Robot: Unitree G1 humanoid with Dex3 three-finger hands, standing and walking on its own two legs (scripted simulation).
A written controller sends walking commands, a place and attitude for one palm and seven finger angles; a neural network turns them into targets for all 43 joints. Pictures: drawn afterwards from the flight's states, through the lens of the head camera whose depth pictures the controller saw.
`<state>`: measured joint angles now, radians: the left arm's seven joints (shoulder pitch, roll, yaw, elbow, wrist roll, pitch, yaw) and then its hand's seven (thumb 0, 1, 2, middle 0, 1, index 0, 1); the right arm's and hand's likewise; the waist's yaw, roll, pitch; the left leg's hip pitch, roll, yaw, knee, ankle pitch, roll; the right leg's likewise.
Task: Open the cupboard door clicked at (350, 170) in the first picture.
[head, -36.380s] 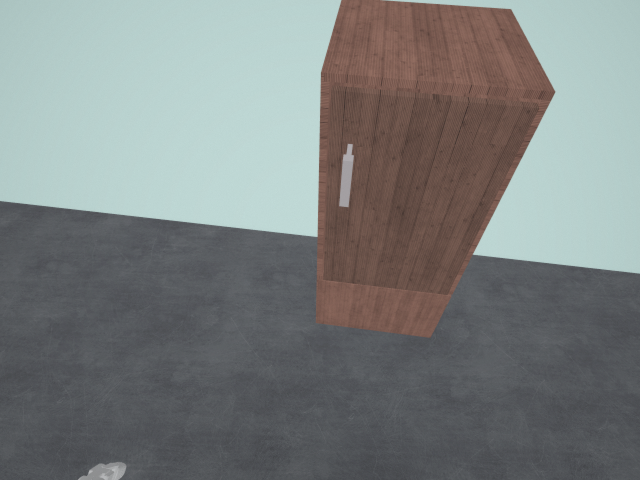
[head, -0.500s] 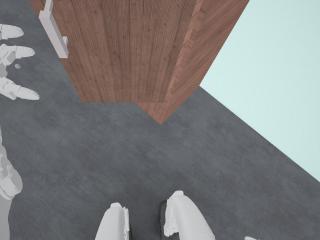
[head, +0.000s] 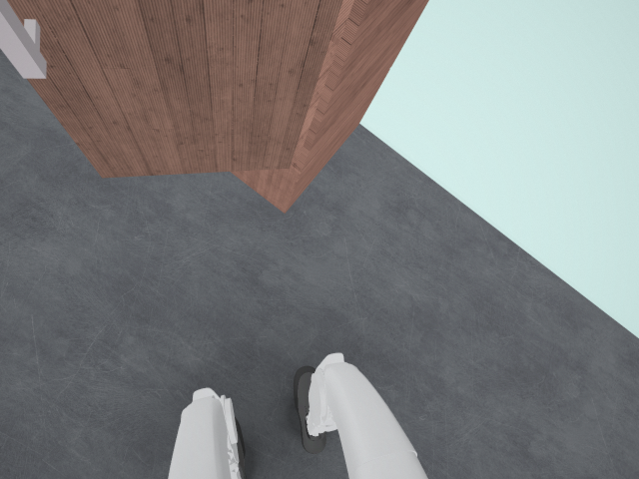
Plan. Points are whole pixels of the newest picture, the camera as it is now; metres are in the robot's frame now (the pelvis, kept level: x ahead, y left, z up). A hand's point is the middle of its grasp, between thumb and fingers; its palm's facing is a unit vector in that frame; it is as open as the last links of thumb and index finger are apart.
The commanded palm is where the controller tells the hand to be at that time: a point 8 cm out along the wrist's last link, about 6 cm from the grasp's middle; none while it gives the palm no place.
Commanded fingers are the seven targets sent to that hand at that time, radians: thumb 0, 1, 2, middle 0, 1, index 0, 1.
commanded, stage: move the hooked fingers beside the handle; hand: left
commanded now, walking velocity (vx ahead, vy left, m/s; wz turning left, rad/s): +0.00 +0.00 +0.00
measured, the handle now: (2, 3) +0.59 +0.23 +0.07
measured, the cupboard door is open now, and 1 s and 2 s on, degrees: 45 45 44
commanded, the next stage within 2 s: slide the fingers in behind the handle in 0.66 s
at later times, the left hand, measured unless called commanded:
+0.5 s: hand out of the picture +0.54 +0.30 +0.07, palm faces +0.02 -1.00 -0.02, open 14.0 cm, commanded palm +0.54 +0.32 +0.07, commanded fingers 0.00 -0.50 0.30 -0.30 -1.20 -0.30 -1.20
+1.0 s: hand out of the picture +0.54 +0.29 +0.06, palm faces +0.00 -1.00 -0.02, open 14.0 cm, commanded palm +0.54 +0.30 +0.06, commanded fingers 0.00 -0.50 0.30 -0.30 -1.20 -0.30 -1.20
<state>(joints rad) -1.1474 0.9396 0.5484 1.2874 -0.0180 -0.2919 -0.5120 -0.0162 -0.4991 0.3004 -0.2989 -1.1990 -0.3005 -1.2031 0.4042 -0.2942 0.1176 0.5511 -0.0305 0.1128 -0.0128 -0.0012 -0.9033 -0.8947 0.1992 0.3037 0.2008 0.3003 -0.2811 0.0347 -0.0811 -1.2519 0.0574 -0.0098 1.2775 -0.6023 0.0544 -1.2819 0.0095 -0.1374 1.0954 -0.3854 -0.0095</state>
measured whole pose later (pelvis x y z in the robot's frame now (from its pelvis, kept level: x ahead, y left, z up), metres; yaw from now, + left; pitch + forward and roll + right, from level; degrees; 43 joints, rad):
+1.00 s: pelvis +0.01 +0.00 +0.01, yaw +0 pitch +31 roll -7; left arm -1.03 0.82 0.52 1.19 -0.07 -0.31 -0.50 -0.02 -0.50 0.30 -0.30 -1.20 -0.30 -1.20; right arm 0.40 -0.27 0.10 0.57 -0.03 0.12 0.01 0.00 -0.90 -0.89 0.20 0.30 0.20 0.30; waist -0.24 0.03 -0.10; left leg -1.19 0.05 -0.02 1.24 -0.60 0.05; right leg -1.21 0.02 -0.14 1.05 -0.38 0.00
